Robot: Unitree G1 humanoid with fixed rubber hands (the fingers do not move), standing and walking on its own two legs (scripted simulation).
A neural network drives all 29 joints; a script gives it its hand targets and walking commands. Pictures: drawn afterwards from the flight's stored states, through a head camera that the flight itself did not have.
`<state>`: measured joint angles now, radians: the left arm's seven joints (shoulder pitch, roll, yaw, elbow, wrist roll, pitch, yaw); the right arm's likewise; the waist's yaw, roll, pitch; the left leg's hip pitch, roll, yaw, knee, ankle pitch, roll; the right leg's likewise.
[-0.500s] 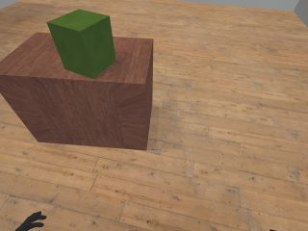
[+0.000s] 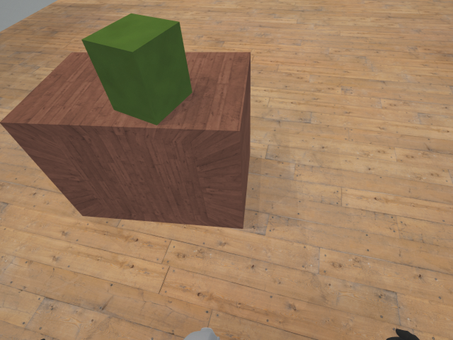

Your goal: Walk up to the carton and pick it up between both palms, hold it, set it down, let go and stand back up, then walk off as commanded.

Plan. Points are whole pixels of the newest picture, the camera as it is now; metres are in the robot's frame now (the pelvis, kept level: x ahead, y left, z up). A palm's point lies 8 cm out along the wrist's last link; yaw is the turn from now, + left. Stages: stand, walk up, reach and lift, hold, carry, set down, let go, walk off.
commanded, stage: walk up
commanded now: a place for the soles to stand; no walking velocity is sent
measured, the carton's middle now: (144, 69) +0.90 +0.32 +0.02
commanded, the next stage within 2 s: none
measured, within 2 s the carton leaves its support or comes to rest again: neither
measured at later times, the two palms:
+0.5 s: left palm (0, 332) +0.15 +0.41 -0.04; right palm (385, 319) +0.19 -0.26 -0.09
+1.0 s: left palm out of the picture +0.23 +0.48 -0.03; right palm (341, 293) +0.24 -0.19 -0.10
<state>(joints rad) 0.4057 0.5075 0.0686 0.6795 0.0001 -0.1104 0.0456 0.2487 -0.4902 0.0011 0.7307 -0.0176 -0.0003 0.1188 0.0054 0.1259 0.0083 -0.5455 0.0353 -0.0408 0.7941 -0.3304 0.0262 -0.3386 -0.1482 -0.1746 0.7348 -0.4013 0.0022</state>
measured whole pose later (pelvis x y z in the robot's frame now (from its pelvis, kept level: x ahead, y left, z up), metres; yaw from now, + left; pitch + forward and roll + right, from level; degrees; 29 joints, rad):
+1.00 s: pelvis +0.15 +0.13 +0.01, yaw -3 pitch +1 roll -1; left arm 0.41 0.51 0.05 0.68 0.00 -0.09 0.09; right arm 0.24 -0.49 0.00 0.71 -0.02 0.04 0.09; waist 0.00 0.09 0.04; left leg -0.54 -0.06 -0.03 1.01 -0.36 0.03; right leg -0.38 -0.11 -0.14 0.74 -0.37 0.01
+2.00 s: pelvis +0.26 +0.27 +0.00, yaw -3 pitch +0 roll +1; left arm 0.30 0.52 0.04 0.68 0.00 -0.04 0.04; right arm 0.23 -0.46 0.00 0.74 -0.02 0.02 0.03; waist 0.00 -0.01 0.07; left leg -0.48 -0.06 0.03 0.80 -0.33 0.06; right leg -0.42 -0.10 -0.09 0.89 -0.54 0.02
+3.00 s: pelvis +0.30 +0.30 +0.00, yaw -2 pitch +2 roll -2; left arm 0.49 0.50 0.04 0.68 0.00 -0.10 0.04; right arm 0.22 -0.47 0.00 0.76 -0.02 -0.02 0.09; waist 0.02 0.08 -0.02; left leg -0.56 -0.02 -0.02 0.92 -0.42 0.04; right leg -0.34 -0.10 -0.10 0.79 -0.47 0.02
